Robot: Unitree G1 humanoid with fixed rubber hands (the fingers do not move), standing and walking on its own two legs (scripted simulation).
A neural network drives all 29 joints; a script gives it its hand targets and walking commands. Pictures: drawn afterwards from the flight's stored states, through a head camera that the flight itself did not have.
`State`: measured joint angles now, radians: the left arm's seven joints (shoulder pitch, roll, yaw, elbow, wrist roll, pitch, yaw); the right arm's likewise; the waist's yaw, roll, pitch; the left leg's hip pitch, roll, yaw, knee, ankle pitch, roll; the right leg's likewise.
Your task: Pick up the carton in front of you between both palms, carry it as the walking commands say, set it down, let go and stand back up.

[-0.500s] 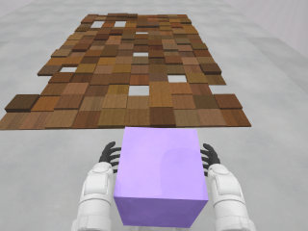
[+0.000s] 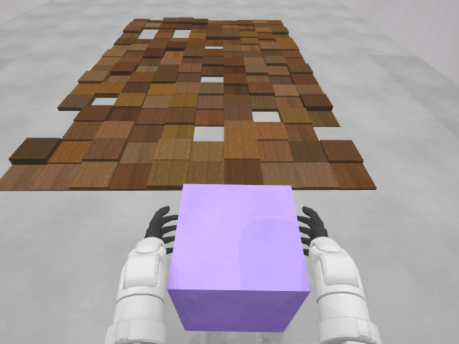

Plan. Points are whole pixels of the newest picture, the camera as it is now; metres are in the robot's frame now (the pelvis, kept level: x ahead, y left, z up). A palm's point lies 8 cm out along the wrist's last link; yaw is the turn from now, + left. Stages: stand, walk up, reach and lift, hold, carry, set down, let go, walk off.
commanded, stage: reach and lift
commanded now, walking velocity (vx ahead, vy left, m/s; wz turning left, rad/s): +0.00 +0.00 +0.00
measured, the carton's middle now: (235, 261) +0.30 +0.01 -0.04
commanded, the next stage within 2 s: hold in 0.26 s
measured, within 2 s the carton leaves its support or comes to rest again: neither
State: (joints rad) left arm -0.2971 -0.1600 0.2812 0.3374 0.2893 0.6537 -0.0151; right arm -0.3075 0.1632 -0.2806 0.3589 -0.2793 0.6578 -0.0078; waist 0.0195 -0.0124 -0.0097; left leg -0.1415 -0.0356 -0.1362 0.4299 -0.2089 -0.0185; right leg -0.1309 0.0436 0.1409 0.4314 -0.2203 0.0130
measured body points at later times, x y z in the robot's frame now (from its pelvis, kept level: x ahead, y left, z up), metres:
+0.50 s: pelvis +0.01 +0.00 +0.00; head -0.04 +0.00 +0.45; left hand +0.31 +0.15 +0.05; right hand +0.31 -0.15 +0.05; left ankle +0.02 +0.13 -0.74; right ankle +0.02 -0.13 -0.74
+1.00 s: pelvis +0.09 +0.01 -0.01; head +0.05 +0.02 +0.44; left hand +0.37 +0.14 +0.09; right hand +0.34 -0.16 +0.09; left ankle +0.02 +0.12 -0.73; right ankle +0.08 -0.09 -0.74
